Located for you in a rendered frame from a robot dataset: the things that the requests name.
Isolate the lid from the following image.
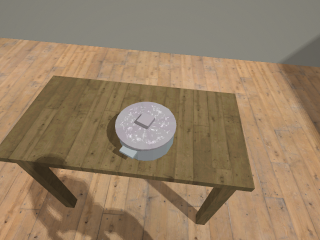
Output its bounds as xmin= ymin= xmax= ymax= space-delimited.
xmin=115 ymin=101 xmax=177 ymax=151

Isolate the table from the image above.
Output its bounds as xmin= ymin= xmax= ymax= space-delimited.
xmin=0 ymin=75 xmax=255 ymax=225

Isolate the pot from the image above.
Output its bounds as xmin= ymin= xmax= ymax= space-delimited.
xmin=119 ymin=109 xmax=174 ymax=161

